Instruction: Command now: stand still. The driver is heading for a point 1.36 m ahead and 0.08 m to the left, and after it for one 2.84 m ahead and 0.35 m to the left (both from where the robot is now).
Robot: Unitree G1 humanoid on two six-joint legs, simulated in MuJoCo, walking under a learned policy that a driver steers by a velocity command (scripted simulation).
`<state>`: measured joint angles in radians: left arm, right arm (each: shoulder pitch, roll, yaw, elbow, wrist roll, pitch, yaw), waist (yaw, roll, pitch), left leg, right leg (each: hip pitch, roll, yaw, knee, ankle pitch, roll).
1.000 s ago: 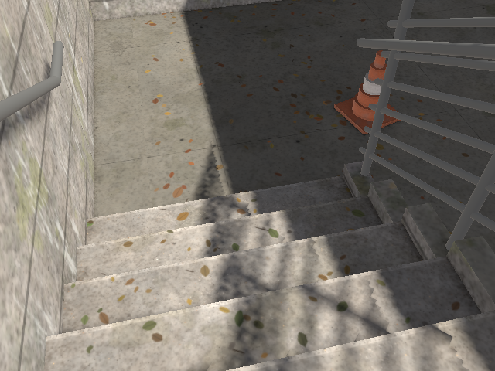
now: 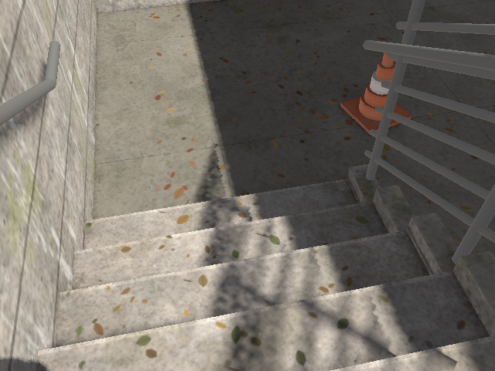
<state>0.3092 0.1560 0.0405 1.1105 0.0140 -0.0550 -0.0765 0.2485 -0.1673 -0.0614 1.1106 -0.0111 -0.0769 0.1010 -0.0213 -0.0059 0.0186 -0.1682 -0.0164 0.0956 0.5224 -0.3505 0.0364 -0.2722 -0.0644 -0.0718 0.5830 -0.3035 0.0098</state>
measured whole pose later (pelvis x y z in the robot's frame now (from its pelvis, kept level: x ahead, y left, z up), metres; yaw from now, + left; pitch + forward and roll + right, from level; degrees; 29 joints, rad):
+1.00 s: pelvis +0.21 +0.01 -0.09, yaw +0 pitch +1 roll -4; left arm 0.62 0.07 -0.01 1.18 0.07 -0.12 0.00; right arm 0.10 -0.15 -0.03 0.96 -0.08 -0.07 0.06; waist 0.10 0.04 -0.03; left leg -0.53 0.10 -0.01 0.54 0.39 0.05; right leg -0.08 0.05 -0.05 0.93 -0.86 0.01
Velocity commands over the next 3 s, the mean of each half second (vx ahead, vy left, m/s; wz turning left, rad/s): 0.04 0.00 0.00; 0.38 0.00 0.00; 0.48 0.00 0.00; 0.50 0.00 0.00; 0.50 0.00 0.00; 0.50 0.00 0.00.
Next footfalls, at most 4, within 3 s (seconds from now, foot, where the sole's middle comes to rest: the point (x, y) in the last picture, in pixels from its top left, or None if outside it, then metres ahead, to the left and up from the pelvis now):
1.06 left None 0.37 0.14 -0.94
1.62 right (292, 345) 0.72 -0.13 -1.11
2.18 left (226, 291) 1.03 0.11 -1.28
2.74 right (284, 243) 1.38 -0.17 -1.46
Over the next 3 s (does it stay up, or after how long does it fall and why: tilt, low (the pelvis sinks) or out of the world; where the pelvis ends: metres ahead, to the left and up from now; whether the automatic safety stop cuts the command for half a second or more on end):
stays up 1.36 -0.08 -0.70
